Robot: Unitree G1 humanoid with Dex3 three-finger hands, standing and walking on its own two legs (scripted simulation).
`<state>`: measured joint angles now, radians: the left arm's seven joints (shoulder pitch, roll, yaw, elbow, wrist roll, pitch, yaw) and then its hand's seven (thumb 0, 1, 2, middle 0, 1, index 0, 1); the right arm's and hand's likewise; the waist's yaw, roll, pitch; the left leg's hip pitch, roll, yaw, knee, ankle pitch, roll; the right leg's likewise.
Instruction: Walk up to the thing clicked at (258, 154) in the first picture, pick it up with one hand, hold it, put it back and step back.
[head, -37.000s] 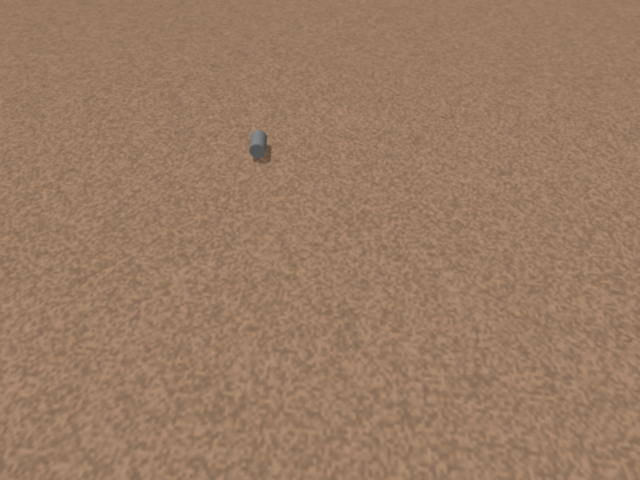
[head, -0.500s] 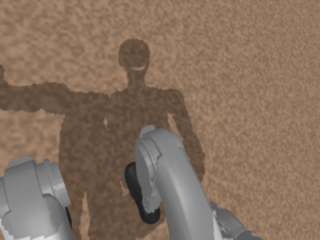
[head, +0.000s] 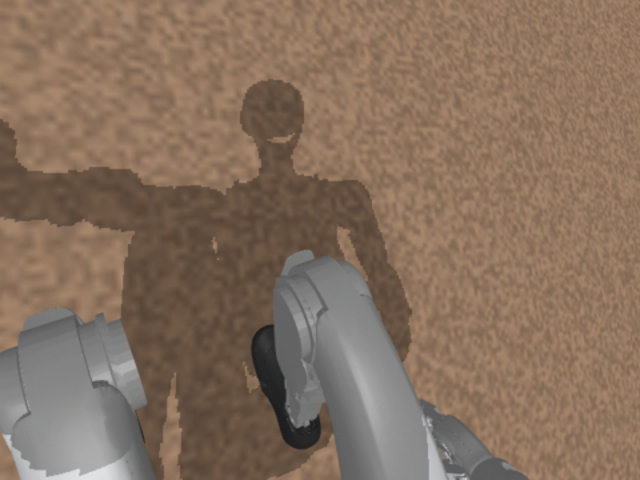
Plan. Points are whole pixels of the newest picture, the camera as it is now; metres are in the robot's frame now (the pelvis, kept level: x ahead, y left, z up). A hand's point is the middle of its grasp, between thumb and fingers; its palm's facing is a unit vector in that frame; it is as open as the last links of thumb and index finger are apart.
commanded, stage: withdraw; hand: left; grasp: from above
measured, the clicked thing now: out of the picture +0.44 +0.37 -0.27
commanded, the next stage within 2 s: home in 0.84 s
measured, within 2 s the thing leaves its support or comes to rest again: neither
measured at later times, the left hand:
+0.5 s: hand out of the picture +0.43 +0.37 -0.06, palm faces -0.48 -0.13 -0.87, open 14.0 cm
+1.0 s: hand out of the picture +0.45 +0.37 -0.10, palm faces -0.37 -0.08 -0.93, open 14.0 cm
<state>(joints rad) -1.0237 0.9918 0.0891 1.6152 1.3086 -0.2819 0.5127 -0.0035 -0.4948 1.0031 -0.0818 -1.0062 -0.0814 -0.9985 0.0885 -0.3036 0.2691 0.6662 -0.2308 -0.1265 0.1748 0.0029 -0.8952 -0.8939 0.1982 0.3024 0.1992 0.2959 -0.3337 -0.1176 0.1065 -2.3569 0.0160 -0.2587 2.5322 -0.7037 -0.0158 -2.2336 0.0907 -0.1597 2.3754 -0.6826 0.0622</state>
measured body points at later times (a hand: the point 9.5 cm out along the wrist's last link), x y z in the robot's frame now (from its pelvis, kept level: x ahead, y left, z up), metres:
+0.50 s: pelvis +0.00 +0.00 +0.07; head +0.22 +0.09 +0.45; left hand +0.46 +0.37 -0.01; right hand +0.10 -0.26 -0.04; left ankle +0.06 +0.13 -0.27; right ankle +0.11 -0.12 -0.27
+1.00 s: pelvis -0.01 +0.00 +0.03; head +0.22 +0.11 +0.40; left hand +0.47 +0.37 -0.05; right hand +0.06 -0.25 -0.07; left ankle +0.06 +0.13 -0.27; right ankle +0.11 -0.12 -0.27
